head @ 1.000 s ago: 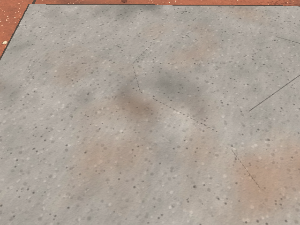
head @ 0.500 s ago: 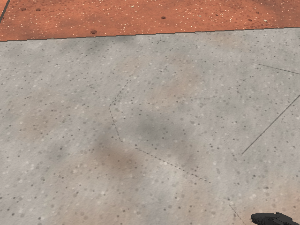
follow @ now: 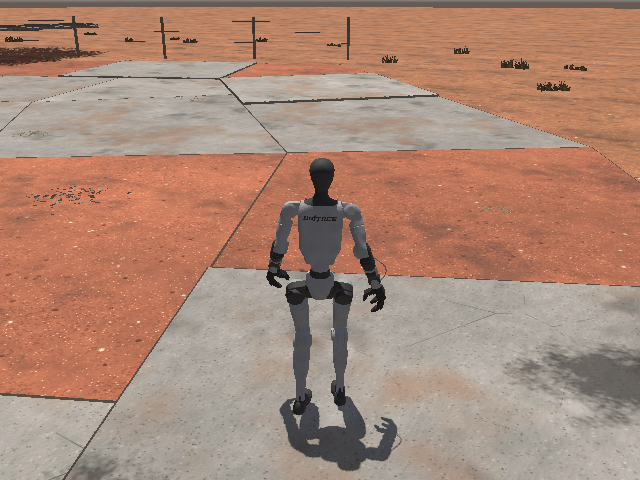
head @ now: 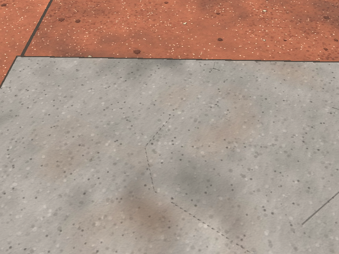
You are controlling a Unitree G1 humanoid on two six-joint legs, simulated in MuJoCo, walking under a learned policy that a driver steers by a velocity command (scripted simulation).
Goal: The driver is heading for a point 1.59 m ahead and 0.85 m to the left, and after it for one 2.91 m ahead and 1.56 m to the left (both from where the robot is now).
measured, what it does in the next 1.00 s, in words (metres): walks ahead, turning left: left foot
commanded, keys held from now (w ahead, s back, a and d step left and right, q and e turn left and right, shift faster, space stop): q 0.08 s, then w+q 0.46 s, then q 0.32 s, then w+q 0.12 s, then w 0.02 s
